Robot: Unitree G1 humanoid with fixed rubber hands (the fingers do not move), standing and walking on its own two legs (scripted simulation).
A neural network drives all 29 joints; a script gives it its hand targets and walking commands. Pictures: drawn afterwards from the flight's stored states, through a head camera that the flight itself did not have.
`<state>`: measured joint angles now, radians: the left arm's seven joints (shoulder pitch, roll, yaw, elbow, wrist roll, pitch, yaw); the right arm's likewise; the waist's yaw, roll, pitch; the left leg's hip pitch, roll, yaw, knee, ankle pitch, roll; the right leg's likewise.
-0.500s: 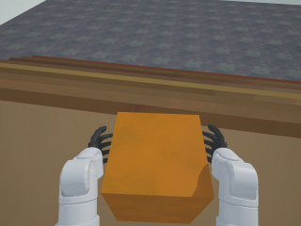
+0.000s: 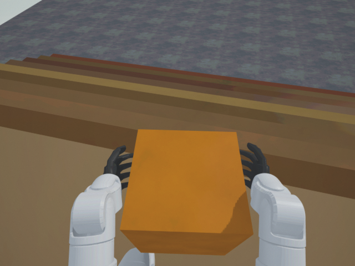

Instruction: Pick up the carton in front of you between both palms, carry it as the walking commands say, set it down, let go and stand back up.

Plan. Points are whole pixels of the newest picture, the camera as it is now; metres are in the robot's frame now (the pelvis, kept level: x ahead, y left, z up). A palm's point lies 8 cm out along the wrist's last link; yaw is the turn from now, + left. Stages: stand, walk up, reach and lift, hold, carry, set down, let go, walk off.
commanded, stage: carry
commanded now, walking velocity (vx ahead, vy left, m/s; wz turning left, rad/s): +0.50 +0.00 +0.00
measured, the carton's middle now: (184, 197) +0.26 +0.01 -0.01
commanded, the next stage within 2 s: none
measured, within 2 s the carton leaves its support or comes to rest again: neither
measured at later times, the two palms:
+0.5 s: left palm (136, 64) +0.64 +0.17 +0.09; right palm (234, 65) +0.63 -0.13 +0.10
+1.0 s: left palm (161, 20) +1.00 +0.13 +0.07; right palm (231, 19) +1.01 -0.17 +0.07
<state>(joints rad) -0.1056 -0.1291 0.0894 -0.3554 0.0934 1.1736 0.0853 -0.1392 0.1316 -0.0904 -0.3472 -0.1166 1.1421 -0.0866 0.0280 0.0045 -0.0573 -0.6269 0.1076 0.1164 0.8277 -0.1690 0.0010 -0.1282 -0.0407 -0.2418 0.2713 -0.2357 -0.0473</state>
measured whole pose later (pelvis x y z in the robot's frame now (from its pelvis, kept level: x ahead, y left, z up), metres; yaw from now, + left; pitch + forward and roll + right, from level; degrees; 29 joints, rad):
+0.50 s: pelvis +0.33 +0.04 -0.01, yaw -2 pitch +4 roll -1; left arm -0.33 -0.10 0.13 -0.28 0.11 1.22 0.10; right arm -0.35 0.11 -0.16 -0.25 -0.09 1.15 -0.10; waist -0.04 -0.01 -0.04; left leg -0.17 0.02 0.23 0.40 -0.31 0.06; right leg -0.69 -0.10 -0.08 0.90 -0.16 -0.03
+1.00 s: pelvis +0.63 -0.02 -0.02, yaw -2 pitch +6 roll +2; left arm -0.62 -0.07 0.24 -0.09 0.05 1.19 0.13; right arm -0.65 0.05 -0.25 -0.09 -0.08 1.16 -0.12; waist 0.05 0.00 0.10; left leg -0.69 0.04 0.00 0.93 -0.30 0.04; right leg -0.32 0.03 -0.13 0.55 -0.35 -0.11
